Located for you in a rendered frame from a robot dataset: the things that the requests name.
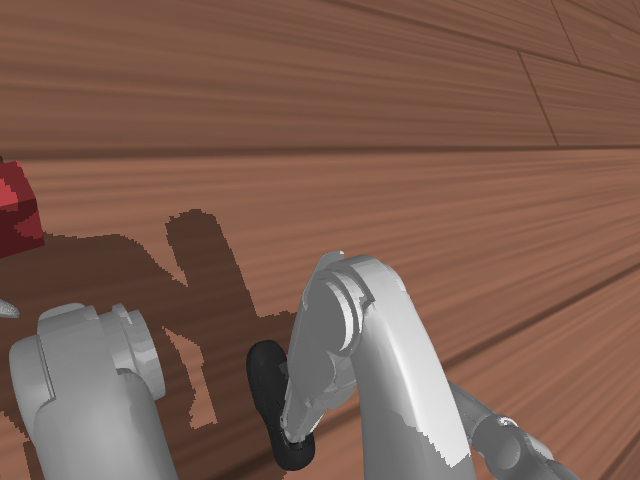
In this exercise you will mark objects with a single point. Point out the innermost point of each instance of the right robot arm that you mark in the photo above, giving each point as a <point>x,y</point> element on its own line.
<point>510,453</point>

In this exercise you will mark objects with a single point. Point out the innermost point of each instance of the right robot hand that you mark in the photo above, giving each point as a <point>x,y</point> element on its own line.
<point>471,410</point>

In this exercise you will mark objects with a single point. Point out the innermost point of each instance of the right robot foot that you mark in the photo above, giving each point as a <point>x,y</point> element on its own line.
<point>267,373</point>

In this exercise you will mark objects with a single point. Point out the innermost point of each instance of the carton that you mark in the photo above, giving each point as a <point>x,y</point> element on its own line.
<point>20,226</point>

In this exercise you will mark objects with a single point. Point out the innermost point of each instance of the left robot hand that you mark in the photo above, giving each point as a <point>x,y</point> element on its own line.
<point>8,310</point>

